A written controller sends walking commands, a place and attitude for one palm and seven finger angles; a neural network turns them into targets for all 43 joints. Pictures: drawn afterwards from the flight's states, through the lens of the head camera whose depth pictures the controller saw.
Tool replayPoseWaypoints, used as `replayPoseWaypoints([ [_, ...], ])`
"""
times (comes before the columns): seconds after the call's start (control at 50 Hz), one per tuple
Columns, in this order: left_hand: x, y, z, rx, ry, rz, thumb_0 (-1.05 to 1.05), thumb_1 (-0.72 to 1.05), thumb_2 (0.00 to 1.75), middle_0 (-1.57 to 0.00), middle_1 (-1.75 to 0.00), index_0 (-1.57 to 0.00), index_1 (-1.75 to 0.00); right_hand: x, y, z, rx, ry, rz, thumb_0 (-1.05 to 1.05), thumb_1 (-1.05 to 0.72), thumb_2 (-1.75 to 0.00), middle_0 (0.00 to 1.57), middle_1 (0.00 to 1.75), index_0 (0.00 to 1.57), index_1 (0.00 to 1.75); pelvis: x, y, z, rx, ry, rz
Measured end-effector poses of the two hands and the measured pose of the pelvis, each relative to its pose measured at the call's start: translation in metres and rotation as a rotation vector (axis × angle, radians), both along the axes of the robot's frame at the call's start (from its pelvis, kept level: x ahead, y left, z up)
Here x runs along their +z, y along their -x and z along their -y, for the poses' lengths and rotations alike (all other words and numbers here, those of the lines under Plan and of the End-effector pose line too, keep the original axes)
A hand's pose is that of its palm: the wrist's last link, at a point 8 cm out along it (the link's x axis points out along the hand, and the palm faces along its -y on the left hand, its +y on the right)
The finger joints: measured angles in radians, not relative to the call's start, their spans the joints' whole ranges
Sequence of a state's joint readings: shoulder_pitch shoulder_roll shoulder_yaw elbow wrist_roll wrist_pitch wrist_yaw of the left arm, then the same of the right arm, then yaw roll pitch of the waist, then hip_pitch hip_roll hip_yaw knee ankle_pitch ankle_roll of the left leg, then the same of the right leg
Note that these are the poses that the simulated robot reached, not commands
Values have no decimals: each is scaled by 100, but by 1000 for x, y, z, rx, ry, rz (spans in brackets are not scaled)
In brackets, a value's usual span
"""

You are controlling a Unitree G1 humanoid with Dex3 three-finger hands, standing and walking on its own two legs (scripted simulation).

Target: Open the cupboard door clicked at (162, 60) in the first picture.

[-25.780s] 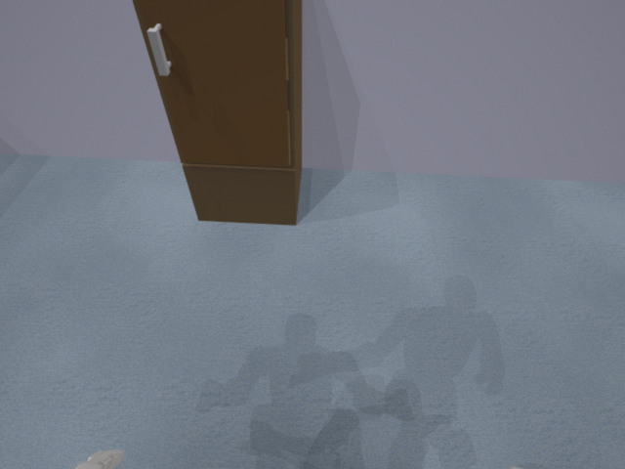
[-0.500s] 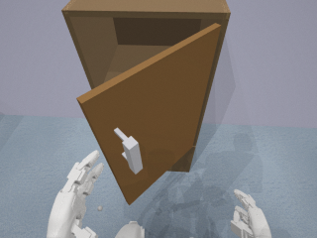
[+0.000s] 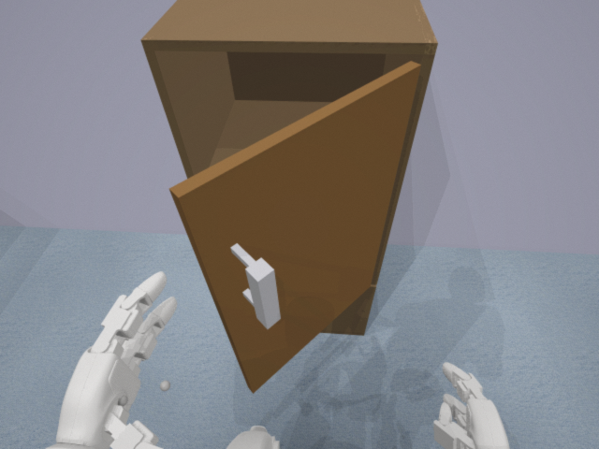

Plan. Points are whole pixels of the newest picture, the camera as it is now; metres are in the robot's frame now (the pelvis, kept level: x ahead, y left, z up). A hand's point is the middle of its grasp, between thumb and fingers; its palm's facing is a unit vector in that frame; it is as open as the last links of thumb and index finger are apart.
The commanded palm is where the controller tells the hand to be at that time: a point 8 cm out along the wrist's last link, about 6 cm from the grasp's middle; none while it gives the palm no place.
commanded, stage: draw the hand back to the body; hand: left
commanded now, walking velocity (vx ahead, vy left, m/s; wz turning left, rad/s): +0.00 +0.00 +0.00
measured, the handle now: (254, 285) +0.31 +0.09 +0.07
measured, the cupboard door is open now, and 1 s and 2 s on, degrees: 47 47 47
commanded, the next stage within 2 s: step back with the hand held close in 1.32 s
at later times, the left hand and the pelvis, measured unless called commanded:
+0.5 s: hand (76, 345) +0.19 +0.23 +0.15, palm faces +0.24 -0.90 -0.36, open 14.3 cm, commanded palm +0.15 +0.28 +0.18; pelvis +0.02 +0.02 +0.05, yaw +0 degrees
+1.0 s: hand (2, 252) +0.24 +0.28 +0.23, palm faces +0.43 -0.80 -0.42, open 8.4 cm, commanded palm +0.19 +0.31 +0.24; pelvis +0.04 +0.02 +0.07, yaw -1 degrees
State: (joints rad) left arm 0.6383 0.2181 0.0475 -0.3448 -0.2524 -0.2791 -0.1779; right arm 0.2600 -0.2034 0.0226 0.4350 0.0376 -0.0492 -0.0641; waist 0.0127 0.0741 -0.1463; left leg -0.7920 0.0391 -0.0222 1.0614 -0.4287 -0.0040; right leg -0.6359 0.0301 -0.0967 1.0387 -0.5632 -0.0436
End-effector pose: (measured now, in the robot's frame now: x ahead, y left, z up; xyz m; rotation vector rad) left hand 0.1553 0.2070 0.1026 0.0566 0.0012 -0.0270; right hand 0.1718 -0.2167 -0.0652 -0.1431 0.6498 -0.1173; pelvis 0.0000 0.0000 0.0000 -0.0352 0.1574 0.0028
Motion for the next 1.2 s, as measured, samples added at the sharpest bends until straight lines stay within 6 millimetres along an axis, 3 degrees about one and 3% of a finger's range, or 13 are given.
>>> replayPoseWaypoints([
  [0.26, 31, 0, -28, 11, -15, 8, -2, -47, 31, -15, -30, -15, -30, 29, -14, -3, 20, 34, 60, 1, -90, -89, 20, 30, 21, 30, 19, -9, -9, 9, 6, 46],
  [0.32, 41, -2, -37, 90, -139, -26, -2, -41, 34, -15, -30, -16, -30, 36, -18, -6, 20, 57, 54, 1, -90, -89, 20, 30, 21, 30, 27, -12, -10, 3, 4, 66],
  [0.5, 66, -4, -65, 298, -302, -89, -1, -16, 45, -16, -30, -17, -30, 53, -28, -21, 40, 73, 29, 1, -90, -89, 20, 30, 21, 30, 51, -24, -19, -2, -7, 129],
  [0.82, 120, -34, -97, 404, -388, 41, 0, 39, 68, -19, -30, -19, -30, 65, -49, -28, 80, 57, 1, 1, -90, -89, 20, 30, 21, 30, 72, -42, -24, -21, -29, 197],
  [1.0, 145, -41, -106, 464, -417, 125, 0, 70, 81, -20, -30, -20, -31, 64, -48, -14, 64, 61, -32, 1, -90, -89, 20, 30, 21, 30, 75, -44, -17, -26, -32, 211],
  [1.2, 134, -42, -89, 434, -387, 88, 1, 86, 89, -20, -30, -21, -30, 61, -39, 6, 32, 68, -57, 1, -90, -89, 20, 30, 21, 30, 76, -42, -7, -30, -33, 220],
])
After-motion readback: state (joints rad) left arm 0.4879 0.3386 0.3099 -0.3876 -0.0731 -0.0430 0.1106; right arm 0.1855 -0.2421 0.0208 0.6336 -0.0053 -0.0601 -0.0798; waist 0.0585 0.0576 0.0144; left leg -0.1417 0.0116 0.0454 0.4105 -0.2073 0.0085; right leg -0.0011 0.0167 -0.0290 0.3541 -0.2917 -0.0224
